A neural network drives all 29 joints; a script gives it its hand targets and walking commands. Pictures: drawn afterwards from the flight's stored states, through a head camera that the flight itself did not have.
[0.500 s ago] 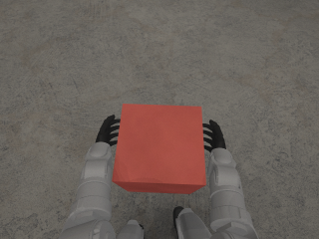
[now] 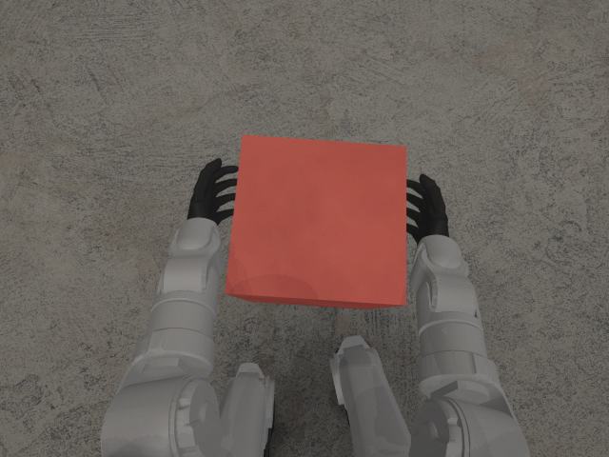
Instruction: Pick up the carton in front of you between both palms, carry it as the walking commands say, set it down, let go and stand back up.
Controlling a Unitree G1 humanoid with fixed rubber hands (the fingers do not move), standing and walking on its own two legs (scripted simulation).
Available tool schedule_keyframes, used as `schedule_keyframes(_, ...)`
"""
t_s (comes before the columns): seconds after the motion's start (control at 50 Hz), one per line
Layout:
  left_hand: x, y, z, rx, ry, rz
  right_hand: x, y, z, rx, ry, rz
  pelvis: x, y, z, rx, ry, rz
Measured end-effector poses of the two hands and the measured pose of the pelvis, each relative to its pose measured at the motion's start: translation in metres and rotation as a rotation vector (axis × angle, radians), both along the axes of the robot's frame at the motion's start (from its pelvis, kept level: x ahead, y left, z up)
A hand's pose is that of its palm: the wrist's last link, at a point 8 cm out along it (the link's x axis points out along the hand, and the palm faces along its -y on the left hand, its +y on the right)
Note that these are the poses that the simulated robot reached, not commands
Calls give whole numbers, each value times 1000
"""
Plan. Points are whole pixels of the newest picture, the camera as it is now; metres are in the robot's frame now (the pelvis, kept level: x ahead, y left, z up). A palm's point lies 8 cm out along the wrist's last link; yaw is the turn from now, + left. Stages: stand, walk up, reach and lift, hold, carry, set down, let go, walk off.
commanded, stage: set down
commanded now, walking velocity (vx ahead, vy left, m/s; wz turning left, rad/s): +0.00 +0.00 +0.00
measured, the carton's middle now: (315, 237) +0.43 -0.06 -0.16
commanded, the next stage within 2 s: none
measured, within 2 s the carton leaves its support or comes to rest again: rests again in 1.52 s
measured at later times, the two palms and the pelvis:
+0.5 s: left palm (246, 229) +0.48 +0.05 -0.23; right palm (414, 246) +0.41 -0.24 -0.24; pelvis -0.03 +0.00 -0.12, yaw +2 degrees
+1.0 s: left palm (260, 235) +0.50 +0.04 -0.36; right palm (402, 252) +0.42 -0.25 -0.36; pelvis -0.04 -0.01 -0.20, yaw +4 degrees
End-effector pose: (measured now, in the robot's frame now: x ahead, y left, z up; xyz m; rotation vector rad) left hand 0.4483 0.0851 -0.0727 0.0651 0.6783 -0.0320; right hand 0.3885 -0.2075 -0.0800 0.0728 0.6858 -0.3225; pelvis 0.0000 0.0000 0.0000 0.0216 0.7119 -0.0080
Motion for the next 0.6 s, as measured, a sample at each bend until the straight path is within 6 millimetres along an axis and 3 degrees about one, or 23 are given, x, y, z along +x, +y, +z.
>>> schedule_keyframes(0.28,15,-18,-97,0,6,-26,12,-17,-92,-9,7,-18,-15,1,-70,8,98,17)
schedule_keyframes(0.6,36,-38,-190,22,30,-66,24,-36,-187,-13,36,-34,-35,-3,-140,14,119,32)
